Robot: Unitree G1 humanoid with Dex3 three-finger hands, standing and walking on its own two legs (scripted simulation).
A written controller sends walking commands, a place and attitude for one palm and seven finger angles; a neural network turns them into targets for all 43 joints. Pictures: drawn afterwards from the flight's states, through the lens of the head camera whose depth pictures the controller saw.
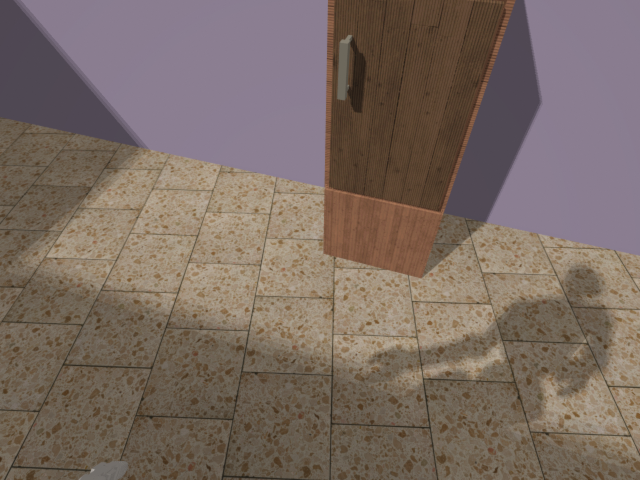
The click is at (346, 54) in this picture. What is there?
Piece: cupboard door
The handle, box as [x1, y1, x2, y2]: [337, 35, 351, 99]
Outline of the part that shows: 351,35 348,35 344,40 342,39 339,43 337,98 344,99 346,97 346,91 348,88 347,72 349,42 351,40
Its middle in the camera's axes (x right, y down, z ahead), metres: +0.06 -0.43 +0.98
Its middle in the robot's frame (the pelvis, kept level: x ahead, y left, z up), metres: +1.03 -0.01 +0.04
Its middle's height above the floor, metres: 0.81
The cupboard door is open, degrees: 0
